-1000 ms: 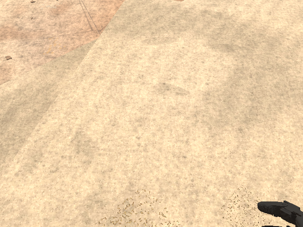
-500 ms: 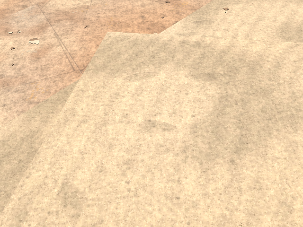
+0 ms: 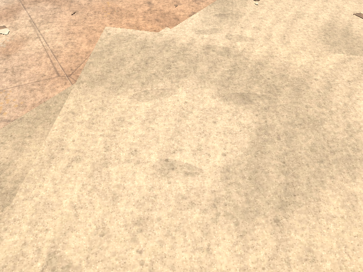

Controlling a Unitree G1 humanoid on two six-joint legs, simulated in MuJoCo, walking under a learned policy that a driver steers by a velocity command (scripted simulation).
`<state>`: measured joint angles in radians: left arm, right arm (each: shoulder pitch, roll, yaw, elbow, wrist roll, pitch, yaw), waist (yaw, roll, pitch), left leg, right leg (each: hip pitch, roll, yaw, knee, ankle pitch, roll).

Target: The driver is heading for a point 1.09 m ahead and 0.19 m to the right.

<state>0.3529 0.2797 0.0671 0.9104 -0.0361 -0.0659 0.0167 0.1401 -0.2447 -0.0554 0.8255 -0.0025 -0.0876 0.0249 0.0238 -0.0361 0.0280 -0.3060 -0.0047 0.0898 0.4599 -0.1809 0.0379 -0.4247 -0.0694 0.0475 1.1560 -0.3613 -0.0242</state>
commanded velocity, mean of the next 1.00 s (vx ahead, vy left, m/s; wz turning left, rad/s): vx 0.50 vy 0.00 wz -0.20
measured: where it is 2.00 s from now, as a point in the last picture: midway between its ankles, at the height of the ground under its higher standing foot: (222, 149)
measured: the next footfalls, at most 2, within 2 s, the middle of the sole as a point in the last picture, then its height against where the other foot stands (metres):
right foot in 0.40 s outside the picture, level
left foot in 0.94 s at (197, 208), level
